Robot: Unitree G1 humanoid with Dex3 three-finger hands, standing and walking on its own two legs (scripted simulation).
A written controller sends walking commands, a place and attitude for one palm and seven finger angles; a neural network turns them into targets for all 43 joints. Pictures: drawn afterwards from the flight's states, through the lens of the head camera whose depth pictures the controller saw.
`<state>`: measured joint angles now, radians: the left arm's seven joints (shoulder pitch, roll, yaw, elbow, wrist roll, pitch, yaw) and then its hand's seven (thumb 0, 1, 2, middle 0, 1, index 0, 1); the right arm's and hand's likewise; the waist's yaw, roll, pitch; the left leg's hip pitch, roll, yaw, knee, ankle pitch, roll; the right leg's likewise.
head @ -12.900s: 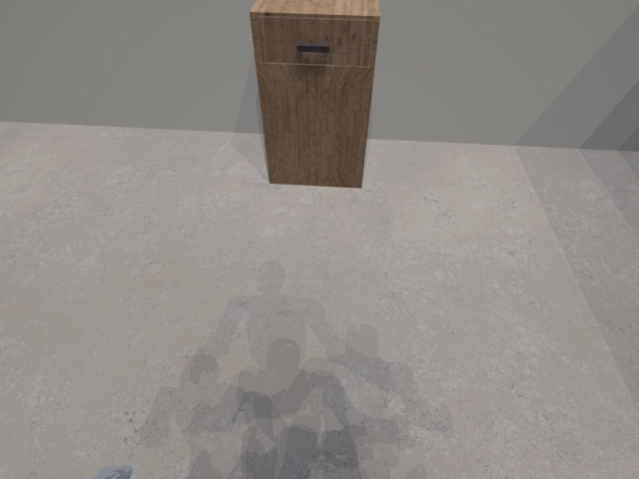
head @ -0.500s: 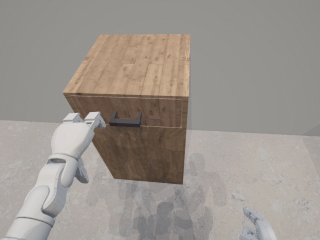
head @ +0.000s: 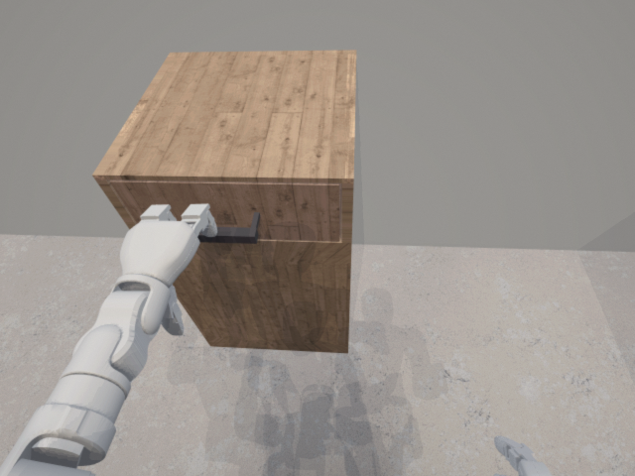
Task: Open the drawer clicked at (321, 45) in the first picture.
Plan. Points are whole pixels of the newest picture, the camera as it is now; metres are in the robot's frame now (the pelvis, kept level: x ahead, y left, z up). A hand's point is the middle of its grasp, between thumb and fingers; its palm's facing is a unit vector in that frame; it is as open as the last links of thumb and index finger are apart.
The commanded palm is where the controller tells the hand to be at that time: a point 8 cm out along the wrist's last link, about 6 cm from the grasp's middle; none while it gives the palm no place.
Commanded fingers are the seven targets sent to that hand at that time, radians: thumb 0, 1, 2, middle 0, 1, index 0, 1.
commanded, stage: move the hooked fingers above the handle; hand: left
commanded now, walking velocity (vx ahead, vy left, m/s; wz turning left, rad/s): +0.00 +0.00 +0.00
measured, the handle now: (228, 226) +0.53 +0.23 -0.08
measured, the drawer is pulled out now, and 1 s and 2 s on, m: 0.00 0.00 0.00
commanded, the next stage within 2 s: lower the fingers behind the handle in 1.82 s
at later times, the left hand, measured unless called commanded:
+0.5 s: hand (201, 240) +0.44 +0.23 +0.01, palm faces -0.05 -0.03 -1.00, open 13.8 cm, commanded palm +0.42 +0.24 +0.06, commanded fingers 0.00 -0.50 0.30 -0.30 -1.20 -0.30 -1.20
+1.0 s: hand (219, 226) +0.49 +0.22 -0.02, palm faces -0.07 -0.02 -1.00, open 13.7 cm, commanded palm +0.48 +0.23 +0.04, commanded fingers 0.00 -0.50 0.30 -0.30 -1.20 -0.30 -1.20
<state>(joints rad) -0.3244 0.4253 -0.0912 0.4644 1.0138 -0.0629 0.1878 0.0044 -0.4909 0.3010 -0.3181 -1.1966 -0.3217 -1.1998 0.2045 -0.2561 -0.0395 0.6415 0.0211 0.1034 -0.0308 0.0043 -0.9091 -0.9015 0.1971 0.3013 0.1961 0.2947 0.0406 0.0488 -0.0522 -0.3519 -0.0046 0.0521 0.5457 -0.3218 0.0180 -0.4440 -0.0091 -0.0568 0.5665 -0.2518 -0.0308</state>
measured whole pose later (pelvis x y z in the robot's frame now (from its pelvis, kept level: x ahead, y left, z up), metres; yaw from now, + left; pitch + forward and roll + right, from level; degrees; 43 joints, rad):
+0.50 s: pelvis +0.00 +0.01 -0.01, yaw -1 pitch +15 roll +0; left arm -0.63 0.44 -0.03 0.89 1.09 -0.11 0.31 0.00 -0.49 0.30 -0.32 -1.20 -0.32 -1.20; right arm 0.31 -0.26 -0.07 0.67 0.00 0.11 -0.02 0.00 -0.91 -0.90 0.20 0.30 0.20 0.29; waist -0.05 0.04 -0.10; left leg -0.56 0.00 0.07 0.67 -0.37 0.03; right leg -0.65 -0.01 -0.04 0.66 -0.27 -0.02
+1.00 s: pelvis +0.00 +0.02 -0.03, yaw -1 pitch +21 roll -1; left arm -0.84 0.46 -0.04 1.11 1.12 -0.07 0.37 0.01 -0.49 0.30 -0.33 -1.21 -0.33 -1.21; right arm 0.38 -0.26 -0.06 0.70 -0.03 0.11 0.00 0.00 -0.91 -0.90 0.20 0.30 0.20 0.29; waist -0.12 0.04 -0.14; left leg -0.76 0.00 0.06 0.81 -0.43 0.05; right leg -0.82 -0.01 -0.04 0.76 -0.31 0.00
